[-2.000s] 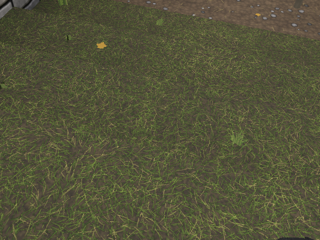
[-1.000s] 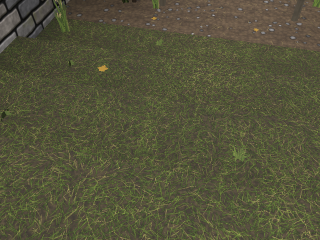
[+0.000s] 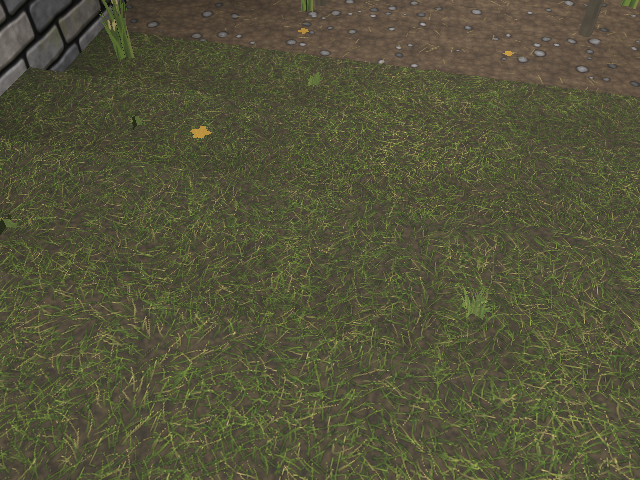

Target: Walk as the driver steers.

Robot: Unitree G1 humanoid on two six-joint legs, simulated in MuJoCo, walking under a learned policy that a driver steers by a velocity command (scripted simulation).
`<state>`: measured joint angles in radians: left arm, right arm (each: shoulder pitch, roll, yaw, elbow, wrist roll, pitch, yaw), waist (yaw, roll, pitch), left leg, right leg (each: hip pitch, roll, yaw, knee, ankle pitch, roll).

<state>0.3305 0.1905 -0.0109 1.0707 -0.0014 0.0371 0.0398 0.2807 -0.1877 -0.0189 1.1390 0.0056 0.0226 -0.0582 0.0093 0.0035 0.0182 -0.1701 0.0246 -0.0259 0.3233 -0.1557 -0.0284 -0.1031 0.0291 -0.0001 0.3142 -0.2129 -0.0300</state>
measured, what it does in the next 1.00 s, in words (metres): goes down: right foot 0.19 m lower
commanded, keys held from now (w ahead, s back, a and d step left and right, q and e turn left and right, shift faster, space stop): no key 0.10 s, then w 0.90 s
